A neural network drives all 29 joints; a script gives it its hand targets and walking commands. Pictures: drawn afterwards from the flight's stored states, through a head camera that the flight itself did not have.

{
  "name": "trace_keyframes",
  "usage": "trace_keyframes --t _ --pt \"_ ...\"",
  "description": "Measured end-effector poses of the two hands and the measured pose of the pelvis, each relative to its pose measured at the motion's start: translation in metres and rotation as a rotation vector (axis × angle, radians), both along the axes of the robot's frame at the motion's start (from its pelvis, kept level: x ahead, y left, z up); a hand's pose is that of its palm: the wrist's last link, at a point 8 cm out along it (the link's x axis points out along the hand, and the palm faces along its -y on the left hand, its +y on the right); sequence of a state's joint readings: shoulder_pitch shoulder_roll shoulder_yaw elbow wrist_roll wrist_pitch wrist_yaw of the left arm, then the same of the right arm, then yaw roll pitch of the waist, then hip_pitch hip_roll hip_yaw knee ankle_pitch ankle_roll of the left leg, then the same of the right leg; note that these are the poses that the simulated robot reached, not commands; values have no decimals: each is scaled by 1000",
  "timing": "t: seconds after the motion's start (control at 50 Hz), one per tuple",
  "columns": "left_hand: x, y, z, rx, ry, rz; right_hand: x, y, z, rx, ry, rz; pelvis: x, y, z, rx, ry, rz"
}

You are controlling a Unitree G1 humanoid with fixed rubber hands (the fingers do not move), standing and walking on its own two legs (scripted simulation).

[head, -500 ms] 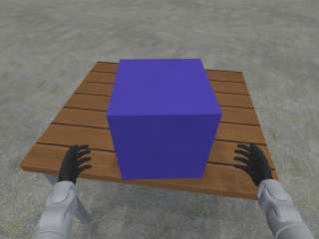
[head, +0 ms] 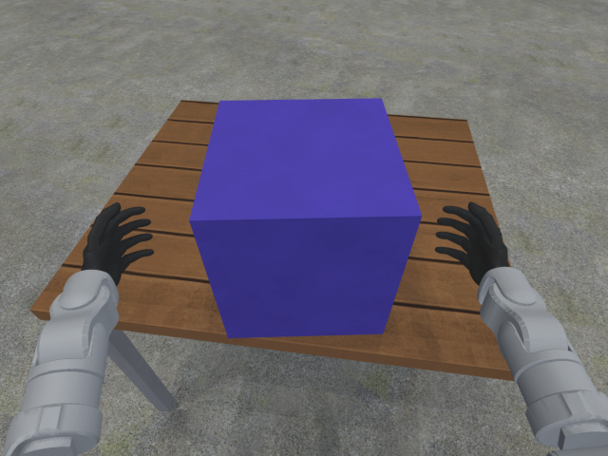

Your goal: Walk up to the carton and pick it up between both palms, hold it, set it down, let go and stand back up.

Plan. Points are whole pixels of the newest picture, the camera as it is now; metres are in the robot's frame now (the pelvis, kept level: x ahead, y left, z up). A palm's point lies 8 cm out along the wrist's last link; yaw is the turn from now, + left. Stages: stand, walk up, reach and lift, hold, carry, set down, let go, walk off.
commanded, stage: reach and lift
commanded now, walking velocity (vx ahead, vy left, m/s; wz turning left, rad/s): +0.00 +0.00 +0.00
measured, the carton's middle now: (303, 220) +0.48 +0.03 +0.03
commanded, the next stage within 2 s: none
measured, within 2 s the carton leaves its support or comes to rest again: neither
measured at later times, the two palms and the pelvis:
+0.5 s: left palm (108, 195) +0.40 +0.28 +0.16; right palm (487, 199) +0.41 -0.21 +0.14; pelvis +0.00 +0.01 +0.00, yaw +0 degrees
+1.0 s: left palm (110, 158) +0.43 +0.28 +0.19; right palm (478, 155) +0.46 -0.20 +0.18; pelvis +0.00 +0.00 +0.00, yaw +1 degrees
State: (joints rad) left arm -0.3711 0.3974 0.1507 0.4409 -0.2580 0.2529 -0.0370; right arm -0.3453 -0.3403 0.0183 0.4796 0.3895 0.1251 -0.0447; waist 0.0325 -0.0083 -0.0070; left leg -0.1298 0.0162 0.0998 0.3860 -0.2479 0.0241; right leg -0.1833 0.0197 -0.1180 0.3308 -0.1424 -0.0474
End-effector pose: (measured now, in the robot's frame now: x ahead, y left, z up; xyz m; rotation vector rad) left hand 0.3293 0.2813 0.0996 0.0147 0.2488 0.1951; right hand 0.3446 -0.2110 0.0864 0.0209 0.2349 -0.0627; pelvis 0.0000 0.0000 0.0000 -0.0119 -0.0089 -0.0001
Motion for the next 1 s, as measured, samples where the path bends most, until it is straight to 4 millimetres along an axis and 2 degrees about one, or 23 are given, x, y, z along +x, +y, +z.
trace_keyframes --t 0.22,0.48,0.66,0.82,0.92,1.0 --pt "27 4 19 -18 23 2 27 -4 20 -2 37 -10 2 2 0 -4 36 6" --pt "67 -3 56 -26 28 -19 61 -1 53 -26 29 7 2 7 0 -10 86 4" --pt "78 2 73 -18 21 -10 77 -1 76 -24 18 0 3 7 0 -11 107 -1" --pt "91 3 91 -6 26 5 94 2 89 -15 36 -1 2 6 -1 -8 136 5" --pt "99 -1 95 -3 42 -1 106 6 95 -8 35 2 3 6 -1 -8 148 7" --pt "105 -5 90 2 52 -6 111 8 91 -21 46 -5 4 4 -1 -6 157 9"
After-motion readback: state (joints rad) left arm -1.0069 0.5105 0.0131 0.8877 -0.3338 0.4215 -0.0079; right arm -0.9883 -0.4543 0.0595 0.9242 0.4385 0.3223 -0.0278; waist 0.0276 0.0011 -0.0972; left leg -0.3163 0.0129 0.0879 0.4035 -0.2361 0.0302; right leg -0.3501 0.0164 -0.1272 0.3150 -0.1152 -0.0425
